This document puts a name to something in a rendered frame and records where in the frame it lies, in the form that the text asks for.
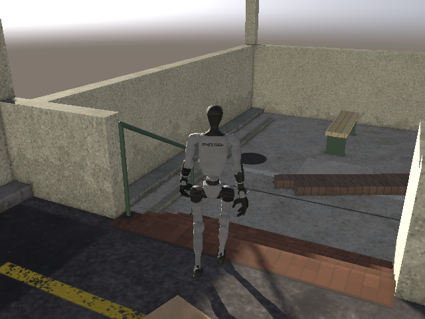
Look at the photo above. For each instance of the robot left hand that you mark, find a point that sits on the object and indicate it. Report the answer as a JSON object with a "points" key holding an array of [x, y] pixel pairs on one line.
{"points": [[183, 187]]}

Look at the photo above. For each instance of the robot right forearm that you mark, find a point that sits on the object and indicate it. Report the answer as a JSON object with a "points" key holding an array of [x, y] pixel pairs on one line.
{"points": [[240, 183]]}

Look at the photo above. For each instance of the robot left forearm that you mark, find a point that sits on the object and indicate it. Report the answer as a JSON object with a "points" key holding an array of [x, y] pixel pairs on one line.
{"points": [[184, 174]]}

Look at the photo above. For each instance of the robot right hand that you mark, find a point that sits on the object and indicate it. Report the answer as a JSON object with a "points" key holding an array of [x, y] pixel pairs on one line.
{"points": [[244, 202]]}

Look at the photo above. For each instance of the left robot upper arm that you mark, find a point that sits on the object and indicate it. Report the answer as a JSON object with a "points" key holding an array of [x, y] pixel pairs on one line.
{"points": [[190, 150]]}

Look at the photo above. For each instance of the right robot upper arm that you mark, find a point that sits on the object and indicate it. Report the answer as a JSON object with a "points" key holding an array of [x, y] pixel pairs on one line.
{"points": [[236, 152]]}

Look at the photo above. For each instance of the right robot shin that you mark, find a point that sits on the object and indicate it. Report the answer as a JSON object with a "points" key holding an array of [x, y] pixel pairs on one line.
{"points": [[223, 235]]}

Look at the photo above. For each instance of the robot right thigh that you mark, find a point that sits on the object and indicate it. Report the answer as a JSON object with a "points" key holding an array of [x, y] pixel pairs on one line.
{"points": [[227, 198]]}

